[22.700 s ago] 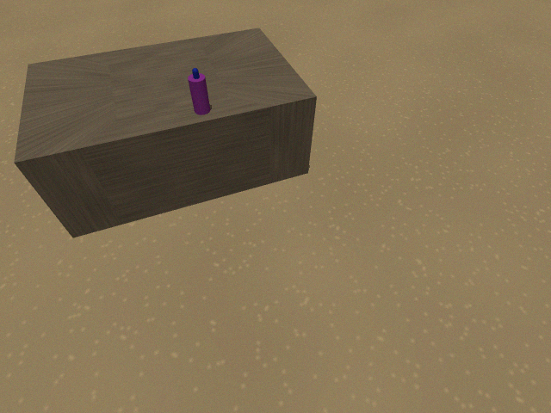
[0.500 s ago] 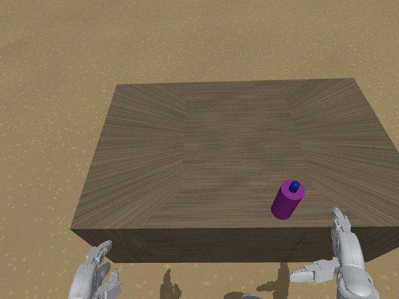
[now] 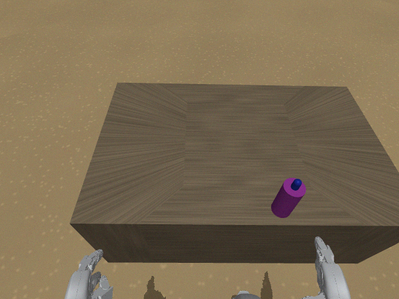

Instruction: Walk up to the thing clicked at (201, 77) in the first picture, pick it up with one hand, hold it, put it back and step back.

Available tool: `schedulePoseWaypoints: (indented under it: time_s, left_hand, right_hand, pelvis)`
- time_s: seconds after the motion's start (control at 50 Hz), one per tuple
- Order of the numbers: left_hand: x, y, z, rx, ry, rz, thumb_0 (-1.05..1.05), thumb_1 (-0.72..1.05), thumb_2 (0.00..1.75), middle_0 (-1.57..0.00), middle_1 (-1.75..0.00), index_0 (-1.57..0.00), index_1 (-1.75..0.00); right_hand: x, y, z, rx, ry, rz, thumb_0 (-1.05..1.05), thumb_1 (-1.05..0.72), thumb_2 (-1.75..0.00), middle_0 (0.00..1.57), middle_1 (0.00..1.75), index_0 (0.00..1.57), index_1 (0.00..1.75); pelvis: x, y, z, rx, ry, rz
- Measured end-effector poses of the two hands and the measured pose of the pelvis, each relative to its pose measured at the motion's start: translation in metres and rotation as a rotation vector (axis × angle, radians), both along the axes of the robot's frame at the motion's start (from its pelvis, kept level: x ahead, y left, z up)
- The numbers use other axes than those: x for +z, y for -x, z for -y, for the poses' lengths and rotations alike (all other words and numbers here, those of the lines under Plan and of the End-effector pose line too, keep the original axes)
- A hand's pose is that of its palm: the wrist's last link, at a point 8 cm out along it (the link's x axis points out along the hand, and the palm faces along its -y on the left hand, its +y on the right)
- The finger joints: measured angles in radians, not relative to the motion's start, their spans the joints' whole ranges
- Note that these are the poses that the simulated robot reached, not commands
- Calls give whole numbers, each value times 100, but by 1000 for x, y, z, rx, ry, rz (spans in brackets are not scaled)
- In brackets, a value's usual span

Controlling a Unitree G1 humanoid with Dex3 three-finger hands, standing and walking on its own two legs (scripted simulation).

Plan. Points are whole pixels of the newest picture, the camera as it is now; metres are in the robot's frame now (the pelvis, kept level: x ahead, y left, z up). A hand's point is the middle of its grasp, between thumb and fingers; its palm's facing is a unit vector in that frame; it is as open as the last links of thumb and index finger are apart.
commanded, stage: home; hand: right
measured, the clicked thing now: (288, 196) +0.44 -0.26 -0.19
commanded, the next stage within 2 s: stand in 1.74 s
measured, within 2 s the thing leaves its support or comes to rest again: neither
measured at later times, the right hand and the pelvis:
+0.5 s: hand out of the picture +0.09 -0.25 -0.10, palm faces -0.03 +0.92 -0.39, open 17.5 cm; pelvis +0.03 +0.00 +0.04, yaw +0 degrees
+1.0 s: hand out of the picture +0.07 -0.26 -0.10, palm faces -0.03 +0.92 -0.38, open 17.5 cm; pelvis +0.01 +0.00 +0.05, yaw +0 degrees
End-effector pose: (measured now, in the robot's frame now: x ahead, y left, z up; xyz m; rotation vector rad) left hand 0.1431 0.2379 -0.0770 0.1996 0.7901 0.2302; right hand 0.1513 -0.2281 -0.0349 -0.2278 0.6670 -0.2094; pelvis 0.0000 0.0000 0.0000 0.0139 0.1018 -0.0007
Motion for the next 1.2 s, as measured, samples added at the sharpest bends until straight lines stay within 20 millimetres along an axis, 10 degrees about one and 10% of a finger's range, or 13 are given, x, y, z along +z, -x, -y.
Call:
schedulePoseWaypoints:
  time_s: [0.4,1.2]
  left_hand:
    - [-19,49,-34,-50,-8,-352,1,90,90,-20,-30,-20,-30]
    - [-5,94,-45,8,-20,-510,0,90,90,-20,-30,-20,-30]
  right_hand:
    - [-31,49,59,24,106,-421,-1,55,-4,6,5,6,4]
    - [-30,93,75,-38,79,-600,0,55,-4,6,5,6,4]
  pelvis:
    - [27,-22,2,-6,18,105]
    - [50,-6,7,4,15,159]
